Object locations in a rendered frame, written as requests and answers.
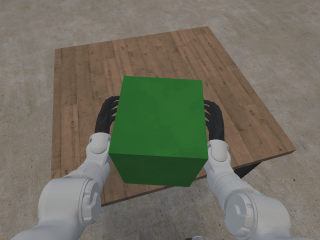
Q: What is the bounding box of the carton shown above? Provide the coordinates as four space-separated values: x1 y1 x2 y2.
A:
108 76 209 187

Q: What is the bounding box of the right robot forearm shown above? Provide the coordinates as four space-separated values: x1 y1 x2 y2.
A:
203 139 291 230

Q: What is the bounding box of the table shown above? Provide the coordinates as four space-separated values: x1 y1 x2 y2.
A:
51 26 297 207

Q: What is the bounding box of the left robot forearm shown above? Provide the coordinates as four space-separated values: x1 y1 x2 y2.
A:
37 132 112 220

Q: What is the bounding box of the left robot upper arm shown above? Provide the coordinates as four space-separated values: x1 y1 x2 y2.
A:
10 178 101 240

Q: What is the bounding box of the left robot hand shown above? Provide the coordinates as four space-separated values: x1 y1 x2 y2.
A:
94 96 120 134

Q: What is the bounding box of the right robot hand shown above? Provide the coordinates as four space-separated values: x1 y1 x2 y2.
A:
203 100 225 141

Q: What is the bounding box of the right robot upper arm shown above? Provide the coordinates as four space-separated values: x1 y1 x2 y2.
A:
224 191 314 240

